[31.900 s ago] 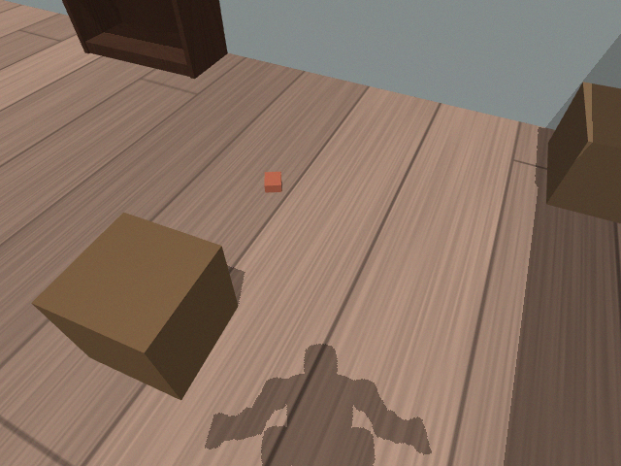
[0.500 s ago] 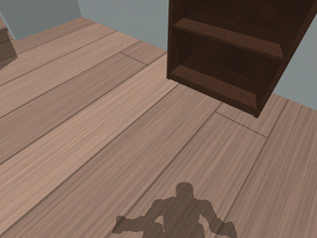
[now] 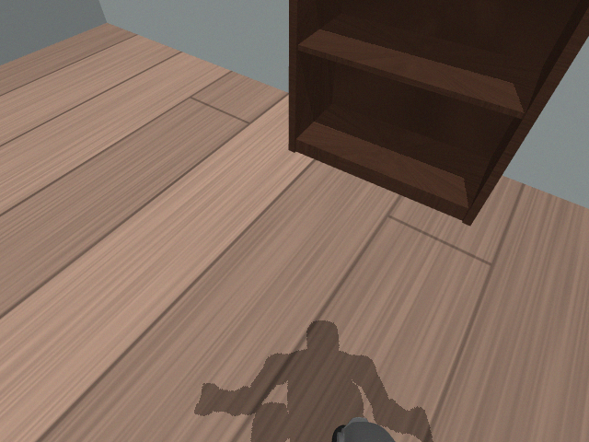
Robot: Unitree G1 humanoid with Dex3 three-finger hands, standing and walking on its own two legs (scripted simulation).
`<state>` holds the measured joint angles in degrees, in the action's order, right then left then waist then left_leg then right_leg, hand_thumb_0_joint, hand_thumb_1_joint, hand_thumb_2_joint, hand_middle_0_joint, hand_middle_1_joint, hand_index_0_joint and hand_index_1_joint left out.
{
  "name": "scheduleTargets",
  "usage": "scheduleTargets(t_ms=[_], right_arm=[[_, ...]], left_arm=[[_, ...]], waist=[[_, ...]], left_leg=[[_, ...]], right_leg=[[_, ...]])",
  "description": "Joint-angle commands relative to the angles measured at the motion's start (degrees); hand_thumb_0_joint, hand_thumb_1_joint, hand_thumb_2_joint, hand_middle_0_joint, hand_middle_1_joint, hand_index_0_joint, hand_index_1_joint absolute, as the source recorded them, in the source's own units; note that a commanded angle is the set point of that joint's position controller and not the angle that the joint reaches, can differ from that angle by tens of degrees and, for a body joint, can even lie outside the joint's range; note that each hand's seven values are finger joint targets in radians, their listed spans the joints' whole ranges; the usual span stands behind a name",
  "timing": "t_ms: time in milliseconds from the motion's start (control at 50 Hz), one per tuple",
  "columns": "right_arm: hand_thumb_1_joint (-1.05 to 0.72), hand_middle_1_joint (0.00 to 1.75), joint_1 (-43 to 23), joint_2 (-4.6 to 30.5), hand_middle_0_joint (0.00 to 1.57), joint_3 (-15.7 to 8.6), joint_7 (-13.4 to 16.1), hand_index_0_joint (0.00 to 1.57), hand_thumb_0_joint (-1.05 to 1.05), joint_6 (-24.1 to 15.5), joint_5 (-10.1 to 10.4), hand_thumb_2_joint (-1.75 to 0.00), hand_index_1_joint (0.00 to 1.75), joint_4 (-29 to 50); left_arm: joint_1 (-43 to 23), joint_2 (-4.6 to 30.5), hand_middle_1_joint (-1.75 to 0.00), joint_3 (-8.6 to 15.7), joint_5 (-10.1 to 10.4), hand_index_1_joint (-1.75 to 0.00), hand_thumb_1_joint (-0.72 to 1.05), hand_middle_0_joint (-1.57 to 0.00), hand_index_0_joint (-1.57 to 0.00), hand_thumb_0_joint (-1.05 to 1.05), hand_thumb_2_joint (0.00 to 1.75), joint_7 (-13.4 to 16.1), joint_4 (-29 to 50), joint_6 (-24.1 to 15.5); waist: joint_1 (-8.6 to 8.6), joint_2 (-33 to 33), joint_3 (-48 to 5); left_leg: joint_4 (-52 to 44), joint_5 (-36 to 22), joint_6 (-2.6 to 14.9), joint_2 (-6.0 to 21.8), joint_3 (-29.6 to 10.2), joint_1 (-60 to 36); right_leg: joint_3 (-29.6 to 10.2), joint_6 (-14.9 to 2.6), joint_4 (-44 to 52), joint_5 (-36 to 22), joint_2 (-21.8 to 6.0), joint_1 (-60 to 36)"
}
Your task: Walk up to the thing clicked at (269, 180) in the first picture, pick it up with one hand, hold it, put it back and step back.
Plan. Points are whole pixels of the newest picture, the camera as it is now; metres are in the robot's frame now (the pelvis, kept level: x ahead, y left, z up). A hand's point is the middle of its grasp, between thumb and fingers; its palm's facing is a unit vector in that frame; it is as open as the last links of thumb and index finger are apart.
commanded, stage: walk up
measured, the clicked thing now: out of the picture -0.07 -1.21 -0.74
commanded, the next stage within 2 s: none
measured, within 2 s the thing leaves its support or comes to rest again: neither
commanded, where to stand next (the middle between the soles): +0.69 +0.00 m, yaw +1 degrees
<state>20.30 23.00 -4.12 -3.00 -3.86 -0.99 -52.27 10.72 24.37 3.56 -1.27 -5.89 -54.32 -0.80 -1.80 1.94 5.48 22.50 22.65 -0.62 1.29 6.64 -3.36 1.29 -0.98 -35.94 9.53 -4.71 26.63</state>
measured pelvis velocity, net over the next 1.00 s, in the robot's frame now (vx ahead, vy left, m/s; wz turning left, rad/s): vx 0.43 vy -0.01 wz -0.23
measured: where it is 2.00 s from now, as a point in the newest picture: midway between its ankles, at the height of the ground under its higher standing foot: (277, 294)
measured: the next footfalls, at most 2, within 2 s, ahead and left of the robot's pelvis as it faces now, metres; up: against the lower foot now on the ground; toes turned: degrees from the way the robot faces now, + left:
right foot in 0.04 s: +0.19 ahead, -0.13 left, +0.00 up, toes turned -4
left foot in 0.44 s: +0.35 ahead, +0.14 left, +0.00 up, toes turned +6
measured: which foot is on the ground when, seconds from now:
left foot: down 0.00-0.08, up 0.10-0.42, down 0.44-0.86, up 0.88-1.00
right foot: up 0.00-0.02, down 0.04-0.46, up 0.48-0.84, down 0.86-1.00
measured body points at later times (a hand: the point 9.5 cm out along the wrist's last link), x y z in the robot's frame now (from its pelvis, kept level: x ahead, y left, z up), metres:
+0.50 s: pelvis +0.23 +0.02 -0.01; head +0.24 +0.04 +0.43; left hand +0.27 +0.35 -0.14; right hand +0.31 -0.31 -0.10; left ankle +0.31 +0.14 -0.73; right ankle +0.16 -0.12 -0.70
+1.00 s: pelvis +0.43 -0.01 -0.01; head +0.43 -0.05 +0.44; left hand +0.52 +0.29 -0.10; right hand +0.51 -0.33 -0.13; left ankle +0.44 +0.13 -0.67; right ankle +0.45 -0.14 -0.73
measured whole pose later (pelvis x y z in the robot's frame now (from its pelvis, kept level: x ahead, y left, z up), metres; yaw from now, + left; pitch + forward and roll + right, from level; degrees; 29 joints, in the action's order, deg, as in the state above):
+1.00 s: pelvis +0.43 -0.01 -0.01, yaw -13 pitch -3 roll +0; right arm 7.8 24.6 -2.4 -4.8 0.6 0.5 -48.1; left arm 18.2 19.7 1.4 -0.1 -2.2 -51.7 -1.8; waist 3.1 -6.8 4.4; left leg 62.0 27.4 -0.1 2.0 -0.3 23.1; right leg -1.2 -1.1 -35.0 14.3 0.9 17.7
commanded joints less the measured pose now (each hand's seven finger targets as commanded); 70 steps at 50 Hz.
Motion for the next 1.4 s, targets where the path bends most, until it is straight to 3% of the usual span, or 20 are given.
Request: scheduleTargets(t_ms=[0, 20, 60, 180, 340, 400, 420, 440, 460, 580, 660, 800, 820, 860, 980, 1140, 1220, 1240, 1280, 1380], right_arm=[[-0.9, 0.3, -2.53, 15.52, 0.2, -4.07, 1.87, 0.2, 0.0, -0.99, 0.23, -0.9, 0.3, 6.72], [-0.9, 0.3, -0.89, 13.32, 0.2, -3.09, 1.83, 0.2, 0.0, -0.9, 0.32, -0.9, 0.3, 7.33], [-0.9, 0.3, 2.38, 10.56, 0.2, -2.01, 1.93, 0.2, 0.0, -0.8, 1.64, -0.9, 0.3, 9.36], [-0.9, 0.3, 2.26, 11.95, 0.2, -2.71, 0.66, 0.2, 0.0, 0.16, 0.58, -0.9, 0.3, 5.24], [-0.9, 0.3, -3.42, 10.78, 0.2, -3.59, -1.05, 0.2, 0.0, -1.09, -0.33, -0.9, 0.3, 7.46], [-0.9, 0.3, 4.23, 13.44, 0.2, -4.96, -0.27, 0.2, 0.0, -1.95, -0.73, -0.9, 0.3, 4.58], [-0.9, 0.3, 9.86, 16.55, 0.2, -5.89, 0.48, 0.2, 0.0, -2.35, -1.12, -0.9, 0.3, 3.56], [-0.9, 0.3, 11.01, 21.7, 0.2, -6.64, 0.95, 0.2, 0.0, -2.88, -1.47, -0.9, 0.3, 5.07], [-0.9, 0.3, 6.68, 22.3, 0.2, -6.61, 0.94, 0.2, 0.0, -2.73, 0.4, -0.9, 0.3, 6.53], [-0.9, 0.3, -0.74, 15.55, 0.2, -3.65, 1.57, 0.2, 0.0, -2.79, 0.41, -0.9, 0.3, 8.24], [-0.9, 0.3, 0.78, 16.67, 0.2, -3.96, 1.4, 0.2, 0.0, -2.58, 0.29, -0.9, 0.3, 9.04], [-0.9, 0.3, -11.45, 13.12, 0.2, -2.87, -0.45, 0.2, 0.0, 0.77, 1.05, -0.9, 0.3, 10.99], [-0.9, 0.3, -11.63, 11.03, 0.2, -1.98, -0.7, 0.2, 0.0, 1.22, 0.94, -0.9, 0.3, 11.03], [-0.9, 0.3, -13.3, 10.49, 0.2, -1.13, -0.94, 0.2, 0.0, 1.74, 1.77, -0.9, 0.3, 13.45], [-0.9, 0.3, -9.92, 13.78, 0.2, -2.09, -1.61, 0.2, 0.0, 3.14, 0.94, -0.9, 0.3, 9.08], [-0.9, 0.3, -17.83, 12.01, 0.2, -3.29, -3.69, 0.2, 0.0, 4.29, -1.33, -0.9, 0.3, 15.83], [-0.9, 0.3, -8.1, 11.9, 0.2, -4.37, -2.42, 0.2, 0.0, 3.74, -0.6, -0.9, 0.3, 12.06], [-0.9, 0.3, -2.89, 14.32, 0.2, -5.32, -1.6, 0.2, 0.0, 3.59, -1.39, -0.9, 0.3, 11.23], [-0.9, 0.3, -8.02, 20.24, 0.2, -6.18, -0.52, 0.2, 0.0, 3.68, -0.67, -0.9, 0.3, 13.96], [-0.9, 0.3, -15.32, 12.32, 0.2, -3.68, 0.04, 0.2, 0.0, 3.65, -0.15, -0.9, 0.3, 14.29]], left_arm=[[0.21, 9.57, -0.3, 3.19, 0.7, -0.3, 0.9, -0.2, -0.2, 0.0, 0.9, 1.28, 5.2, -2.62], [6.15, 11.84, -0.3, 4.28, 0.53, -0.3, 0.9, -0.2, -0.2, 0.0, 0.9, 1.93, 4.03, -3.13], [15.52, 21.13, -0.3, 6.73, 1.0, -0.3, 0.9, -0.2, -0.2, 0.0, 0.9, 3.0, 4.07, -3.59], [2.8, 12.64, -0.3, 3.87, 1.5, -0.3, 0.9, -0.2, -0.2, 0.0, 0.9, 3.94, 8.37, -4.4], [2.21, 14.78, -0.3, 4.33, 0.49, -0.3, 0.9, -0.2, -0.2, 0.0, 0.9, 2.68, 11.68, -4.83], [2.09, 12.16, -0.3, 2.91, -0.02, -0.3, 0.9, -0.2, -0.2, 0.0, 0.9, 2.66, 11.98, -4.22], [3.71, 9.25, -0.3, 1.92, 0.04, -0.3, 0.9, -0.2, -0.2, 0.0, 0.9, 2.73, 11.95, -4.15], [6.08, 6.24, -0.3, 1.33, 1.13, -0.3, 0.9, -0.2, -0.2, 0.0, 0.9, 2.91, 12.33, -3.95], [5.79, 12.95, -0.3, 2.86, 0.7, -0.3, 0.9, -0.2, -0.2, 0.0, 0.9, 4.04, 10.51, -3.39], [9.74, 11.66, -0.3, 2.33, 1.23, -0.3, 0.9, -0.2, -0.2, 0.0, 0.9, 2.91, 6.3, -2.83], [4.38, 10.31, -0.3, 2.27, 0.41, -0.3, 0.9, -0.2, -0.2, 0.0, 0.9, 1.78, 8.37, -2.62], [9.97, 11.92, -0.3, 3.15, 0.07, -0.3, 0.9, -0.2, -0.2, 0.0, 0.9, 1.63, 5.02, -0.92], [17.79, 14.61, -0.3, 4.25, -0.03, -0.3, 0.9, -0.2, -0.2, 0.0, 0.9, 2.58, 2.74, -1.55], [16.48, 19.25, -0.3, 3.56, 0.8, -0.3, 0.9, -0.2, -0.2, 0.0, 0.9, 4.24, 4.74, -2.41], [5.82, 13.93, -0.3, 3.04, 1.78, -0.3, 0.9, -0.2, -0.2, 0.0, 0.9, 6.14, 7.02, -3.02], [10.19, 16.23, -0.3, 4.35, 1.07, -0.3, 0.9, -0.2, -0.2, 0.0, 0.9, 8.0, 10.61, -3.99], [3.41, 14.76, -0.3, 3.51, 0.53, -0.3, 0.9, -0.2, -0.2, 0.0, 0.9, 8.96, 14.05, -2.81], [5.18, 11.51, -0.3, 2.56, 0.62, -0.3, 0.9, -0.2, -0.2, 0.0, 0.9, 9.44, 14.33, -2.38], [15.68, 7.26, -0.3, 1.42, 0.63, -0.3, 0.9, -0.2, -0.2, 0.0, 0.9, 10.21, 12.77, -1.61], [11.64, 11.44, -0.3, 2.67, 1.29, -0.3, 0.9, -0.2, -0.2, 0.0, 0.9, 6.83, 8.63, -0.38]], waist=[[3.58, -5.95, -3.91], [6.58, -0.07, -8.64], [9.3, 16.94, -15.47], [2.25, 5.64, -0.97], [2.86, 5.75, -3.17], [-2.23, -2.92, -5.96], [-5.35, -13.71, -7.62], [-4.66, -22.46, -7.0], [-3.22, -13.16, -4.98], [1.39, -11.94, -2.79], [-0.23, -10.86, -2.62], [5.84, -1.26, -8.19], [10.22, 8.02, -9.53], [7.68, 13.64, -5.11], [1.27, 7.49, -1.1], [3.1, 3.89, -1.9], [-3.72, 4.11, -6.27], [-6.66, -2.58, -8.55], [-1.67, -22.41, -11.07], [1.07, -16.18, -5.69]], left_leg=[[7.66, -35.6, 8.78, 10.58, -4.86, 9.09], [20.3, -36.51, 7.32, 7.22, -2.04, 12.95], [49.07, 5.89, 3.49, -5.46, -2.86, 36.27], [40.4, -4.56, 2.21, 4.17, -8.82, 31.43], [13.02, -12.21, 0.57, 4.13, -3.29, 21.52], [10.23, -8.65, 2.17, 0.62, -1.19, 4.11], [3.51, 3.5, 4.59, 5.85, -10.14, -1.14], [-10.3, 17.35, 9.79, 22.39, -42.87, -2.31], [-12.41, 20.78, 14.24, 25.26, -47.94, 3.69], [-7.55, -12.4, 11.5, 14.45, -14.36, 12.46], [-6.69, -12.94, 14.12, 14.74, -11.45, 10.75], [15.16, -0.45, 7.78, 10.4, 3.07, 24.38], [32.76, -4.84, 5.42, 5.78, 4.34, 30.3], [48.02, 12.64, 0.39, -2.57, -6.99, 47.27], [34.06, -1.83, 0.51, 3.23, -10.95, 35.36], [21.14, -11.11, -1.9, 3.51, -11.84, 33.78], [8.59, -12.79, 0.51, -0.14, -10.24, 9.61], [3.63, -10.01, 2.74, 2.8, -14.63, 0.2], [-10.51, 8.95, 8.35, 24.75, -41.62, 1.73], [-4.94, -6.87, 10.15, 15.51, -16.74, 11.96]], right_leg=[[4.03, -2.28, 4.44, 0.09, 3.73, -16.21], [4.76, -3.75, 6.71, 1.54, 5.07, -26.86], [-39.11, -15.17, 19.66, 9.04, -19.42, -41.95], [-12.26, -12.17, 21.22, 3.73, -8.78, -13.92], [-7.47, -11.07, 18.78, 13.95, -8.79, -8.81], [-3.28, -7.81, 4.2, 14.41, -4.54, 0.82], [0.47, -5.91, -12.92, 11.14, -0.37, 5.96], [0.42, -2.09, -28.36, 20.67, 8.36, 17.58], [-6.8, -2.67, -33.01, 21.46, 4.92, 15.22], [-4.34, 0.28, -21.83, 9.35, -0.31, 5.4], [-0.98, 0.86, -10.58, 7.47, -1.45, 4.53], [3.27, -1.11, 0.51, 5.67, 2.08, -21.44], [-4.43, -3.9, 5.98, 12.32, 1.67, -29.39], [-52.11, -12.93, 27.65, 28.99, -15.96, -27.05], [-27.2, -8.37, 24.17, 15.66, -4.66, -14.58], [-25.78, -9.89, 18.65, 10.12, -3.73, -13.41], [-19.16, -5.22, 2.31, -8.91, 1.15, -1.47], [-15.43, -1.84, -8.2, -3.66, 5.25, 4.72], [-6.12, 0.32, -27.79, 25.28, 9.84, 13.63], [-4.15, 1.87, -26.49, 12.9, 1.25, 6.26]])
